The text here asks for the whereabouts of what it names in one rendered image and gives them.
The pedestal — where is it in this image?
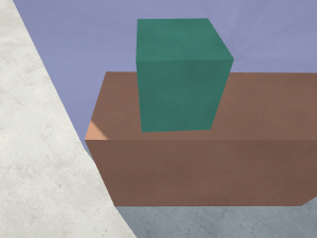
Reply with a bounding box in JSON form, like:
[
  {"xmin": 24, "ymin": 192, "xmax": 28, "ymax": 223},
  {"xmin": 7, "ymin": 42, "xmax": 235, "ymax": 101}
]
[{"xmin": 84, "ymin": 71, "xmax": 317, "ymax": 207}]

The carton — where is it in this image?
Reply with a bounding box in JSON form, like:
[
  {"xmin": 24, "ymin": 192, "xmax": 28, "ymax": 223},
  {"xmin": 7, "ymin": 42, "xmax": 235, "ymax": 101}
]
[{"xmin": 136, "ymin": 18, "xmax": 234, "ymax": 133}]

